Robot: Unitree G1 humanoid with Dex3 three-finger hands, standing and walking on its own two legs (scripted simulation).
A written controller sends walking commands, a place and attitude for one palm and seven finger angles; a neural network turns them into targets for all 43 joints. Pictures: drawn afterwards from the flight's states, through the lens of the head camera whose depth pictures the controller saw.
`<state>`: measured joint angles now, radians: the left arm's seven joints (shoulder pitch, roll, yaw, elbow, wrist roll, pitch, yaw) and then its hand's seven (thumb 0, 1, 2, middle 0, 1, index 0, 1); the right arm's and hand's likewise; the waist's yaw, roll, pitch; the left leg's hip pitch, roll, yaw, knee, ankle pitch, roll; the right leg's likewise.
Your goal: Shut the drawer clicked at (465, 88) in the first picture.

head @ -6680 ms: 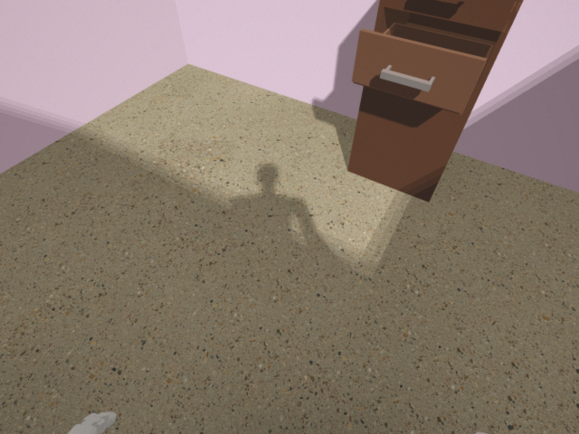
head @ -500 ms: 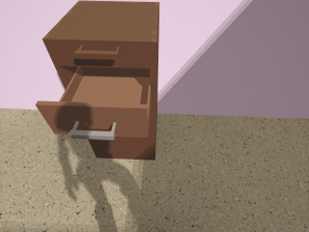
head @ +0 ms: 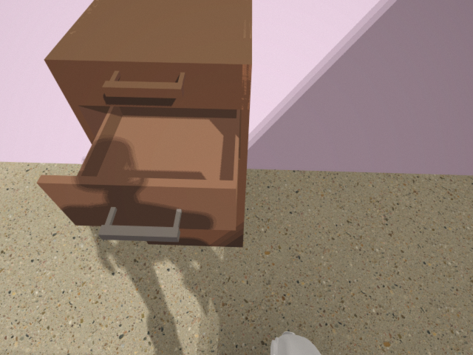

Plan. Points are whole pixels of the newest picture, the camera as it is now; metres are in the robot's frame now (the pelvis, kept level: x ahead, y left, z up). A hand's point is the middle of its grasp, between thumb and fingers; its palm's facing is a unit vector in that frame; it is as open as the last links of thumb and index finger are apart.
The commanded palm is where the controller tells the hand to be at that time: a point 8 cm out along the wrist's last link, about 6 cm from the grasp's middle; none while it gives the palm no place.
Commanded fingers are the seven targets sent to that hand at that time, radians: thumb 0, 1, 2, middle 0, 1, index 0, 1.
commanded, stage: come to a stop and stand still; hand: left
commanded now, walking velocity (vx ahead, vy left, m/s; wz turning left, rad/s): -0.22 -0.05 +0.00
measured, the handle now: (142, 223) +0.37 +0.22 -0.06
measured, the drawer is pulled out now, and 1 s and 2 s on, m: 0.23 0.23 0.23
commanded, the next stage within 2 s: look again from close up in 1.10 s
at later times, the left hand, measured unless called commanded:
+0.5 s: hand out of the picture +0.09 +0.20 -0.18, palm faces +0.02 -0.97 -0.23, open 7.3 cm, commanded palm none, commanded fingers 0.00 0.90 0.90 -0.20 -0.30 -0.20 -0.30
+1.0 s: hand out of the picture +0.08 +0.27 -0.17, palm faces -0.05 -0.97 -0.24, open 7.4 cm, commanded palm none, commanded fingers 0.00 0.90 0.90 -0.20 -0.30 -0.20 -0.30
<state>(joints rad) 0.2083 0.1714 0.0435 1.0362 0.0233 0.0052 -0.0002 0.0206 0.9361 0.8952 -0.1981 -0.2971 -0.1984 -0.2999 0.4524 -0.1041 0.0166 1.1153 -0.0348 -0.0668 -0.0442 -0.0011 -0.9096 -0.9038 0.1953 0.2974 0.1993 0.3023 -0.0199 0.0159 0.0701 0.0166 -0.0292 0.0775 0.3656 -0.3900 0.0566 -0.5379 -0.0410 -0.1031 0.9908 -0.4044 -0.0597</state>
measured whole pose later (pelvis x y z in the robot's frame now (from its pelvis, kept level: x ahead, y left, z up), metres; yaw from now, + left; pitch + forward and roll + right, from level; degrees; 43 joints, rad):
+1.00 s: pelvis +0.03 +0.09 +0.00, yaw -3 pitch -1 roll +0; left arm 0.25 0.19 -0.01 0.96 0.01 0.02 0.04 0.01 0.91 0.90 -0.20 -0.30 -0.20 -0.30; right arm 0.27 -0.18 -0.02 1.00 -0.02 0.00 -0.01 0.00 -0.92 -0.90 0.20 0.30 0.20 0.30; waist -0.01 0.02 0.05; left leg -0.26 -0.05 0.11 0.52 -0.25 0.09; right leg -0.28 -0.04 0.02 0.54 -0.25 0.03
